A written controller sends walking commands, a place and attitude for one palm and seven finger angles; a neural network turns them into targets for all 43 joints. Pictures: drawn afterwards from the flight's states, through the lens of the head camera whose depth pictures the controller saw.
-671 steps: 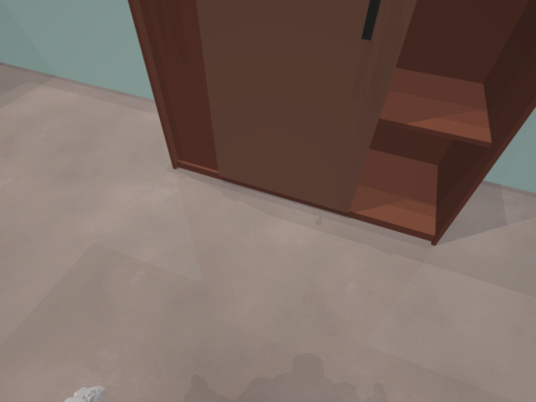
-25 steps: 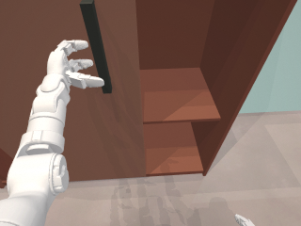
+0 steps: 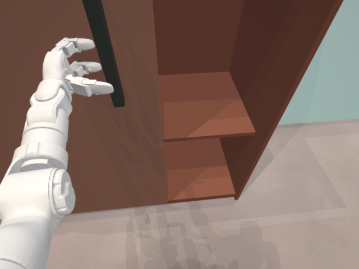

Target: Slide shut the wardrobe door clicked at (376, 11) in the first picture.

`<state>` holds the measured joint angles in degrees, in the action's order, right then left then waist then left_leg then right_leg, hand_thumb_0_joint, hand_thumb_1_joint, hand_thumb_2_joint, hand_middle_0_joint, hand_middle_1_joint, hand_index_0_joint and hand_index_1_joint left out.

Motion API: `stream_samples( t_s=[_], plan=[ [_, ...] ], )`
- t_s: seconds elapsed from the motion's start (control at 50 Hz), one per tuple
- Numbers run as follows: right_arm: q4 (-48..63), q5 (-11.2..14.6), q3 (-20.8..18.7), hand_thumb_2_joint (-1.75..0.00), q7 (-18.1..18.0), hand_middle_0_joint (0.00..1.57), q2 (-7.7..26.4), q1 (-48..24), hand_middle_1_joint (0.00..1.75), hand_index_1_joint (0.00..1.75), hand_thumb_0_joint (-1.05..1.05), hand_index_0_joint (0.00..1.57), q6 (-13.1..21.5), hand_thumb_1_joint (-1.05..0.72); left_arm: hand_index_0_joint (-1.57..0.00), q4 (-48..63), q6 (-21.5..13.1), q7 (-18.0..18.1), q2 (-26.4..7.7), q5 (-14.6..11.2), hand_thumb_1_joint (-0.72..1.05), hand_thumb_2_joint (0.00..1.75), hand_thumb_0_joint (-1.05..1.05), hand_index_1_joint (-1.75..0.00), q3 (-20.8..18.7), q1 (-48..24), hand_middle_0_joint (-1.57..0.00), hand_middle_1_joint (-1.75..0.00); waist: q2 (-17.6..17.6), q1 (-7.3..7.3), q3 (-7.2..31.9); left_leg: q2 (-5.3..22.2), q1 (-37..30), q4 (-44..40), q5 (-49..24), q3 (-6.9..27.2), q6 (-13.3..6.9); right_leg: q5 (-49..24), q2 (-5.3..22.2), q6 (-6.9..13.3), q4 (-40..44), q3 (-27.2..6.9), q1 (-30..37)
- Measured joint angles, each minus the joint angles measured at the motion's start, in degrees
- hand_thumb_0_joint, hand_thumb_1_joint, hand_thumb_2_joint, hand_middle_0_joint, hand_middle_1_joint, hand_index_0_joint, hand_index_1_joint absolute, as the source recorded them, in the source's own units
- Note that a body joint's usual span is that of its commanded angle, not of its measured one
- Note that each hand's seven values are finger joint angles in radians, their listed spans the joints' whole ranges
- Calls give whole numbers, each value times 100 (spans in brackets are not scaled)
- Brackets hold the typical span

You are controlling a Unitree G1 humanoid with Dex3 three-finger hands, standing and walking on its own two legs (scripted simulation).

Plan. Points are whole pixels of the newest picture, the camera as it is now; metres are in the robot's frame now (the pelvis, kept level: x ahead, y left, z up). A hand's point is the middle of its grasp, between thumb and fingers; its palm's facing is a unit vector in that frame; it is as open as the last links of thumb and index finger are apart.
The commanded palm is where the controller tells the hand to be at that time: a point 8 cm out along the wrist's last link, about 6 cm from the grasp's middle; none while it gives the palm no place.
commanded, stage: slide the fingers in behind the handle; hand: left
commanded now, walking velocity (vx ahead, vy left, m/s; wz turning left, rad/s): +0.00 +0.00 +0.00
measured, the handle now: (108, 53) +0.52 +0.14 +0.22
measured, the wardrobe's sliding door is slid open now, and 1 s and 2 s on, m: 0.40 0.40 0.40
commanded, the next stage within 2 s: grip the handle and tug to test in 1.72 s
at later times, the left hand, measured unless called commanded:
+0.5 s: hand (96, 74) +0.48 +0.16 +0.20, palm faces +0.09 -1.00 +0.01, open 13.9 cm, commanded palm +0.45 +0.21 +0.20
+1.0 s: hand (111, 72) +0.48 +0.13 +0.20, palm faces +0.09 -1.00 +0.01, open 13.9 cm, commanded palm +0.45 +0.18 +0.20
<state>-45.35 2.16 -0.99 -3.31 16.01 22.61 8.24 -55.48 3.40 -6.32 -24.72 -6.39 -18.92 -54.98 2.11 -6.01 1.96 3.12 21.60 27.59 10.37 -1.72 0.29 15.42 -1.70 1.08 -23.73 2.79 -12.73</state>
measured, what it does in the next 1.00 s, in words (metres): stands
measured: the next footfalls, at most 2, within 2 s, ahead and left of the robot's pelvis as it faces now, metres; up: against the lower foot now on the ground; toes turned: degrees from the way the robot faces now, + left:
none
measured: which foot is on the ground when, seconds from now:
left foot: down 0.00-1.00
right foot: down 0.00-1.00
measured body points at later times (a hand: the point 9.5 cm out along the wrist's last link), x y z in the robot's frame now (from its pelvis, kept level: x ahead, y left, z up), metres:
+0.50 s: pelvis +0.00 +0.01 +0.00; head +0.02 +0.00 +0.45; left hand +0.47 +0.22 +0.20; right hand +0.05 -0.26 -0.12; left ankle +0.04 +0.12 -0.74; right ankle -0.04 -0.11 -0.74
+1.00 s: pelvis +0.01 -0.01 +0.00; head +0.02 -0.02 +0.45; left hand +0.47 +0.18 +0.21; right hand +0.08 -0.27 -0.12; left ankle +0.04 +0.12 -0.74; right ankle -0.04 -0.11 -0.74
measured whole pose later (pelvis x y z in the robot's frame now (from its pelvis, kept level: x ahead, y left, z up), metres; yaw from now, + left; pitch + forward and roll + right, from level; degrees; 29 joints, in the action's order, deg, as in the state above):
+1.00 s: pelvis +0.01 -0.01 +0.00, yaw +0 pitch +3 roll -1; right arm -43.1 2.2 -0.6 -2.5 14.7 18.8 7.2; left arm -46.5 6.7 -0.2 -17.3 -6.4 -16.3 -50.3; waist 2.8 -4.5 2.9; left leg 3.2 19.3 26.7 10.8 -2.2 0.8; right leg 16.5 -1.8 1.6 -24.3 2.2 -11.3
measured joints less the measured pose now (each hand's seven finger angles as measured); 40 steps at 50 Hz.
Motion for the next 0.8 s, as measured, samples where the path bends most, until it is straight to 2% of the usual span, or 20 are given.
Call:
stream_samples(
  t_s=[0.26, 0.54, 0.8],
  plan=[
    [103, 10, 41, -90, 56, 20, -60, -69, 30, 30, 1, 20, 97, -90, -33, 80, -38, 131, 91, -19, -49, 30, -1, -123, 82, 32, -32, -122, 18, 5, 14, -20, 65, 13, -34, -43, -41, -35, 27, -39, -43, -42, -92],
    [178, 13, 43, -90, 83, 20, -91, -233, 30, 30, 1, 20, 139, -90, -30, 520, 83, 386, 402, -19, -50, 30, -1, -122, 238, 240, -30, -120, 10, 87, 7, -39, 7, 27, 10, -49, -41, 14, 46, -43, -67, -49, -39],
    [150, 20, 55, -90, 81, 20, -120, -376, 30, 30, 1, 20, 13, -90, -30, 741, 360, 550, 745, -74, -50, 30, -1, -121, 388, 294, -30, -120, 57, 148, 78, -39, -133, -14, 52, -24, 0, 86, 40, -3, -60, -27, 93]
  ],
)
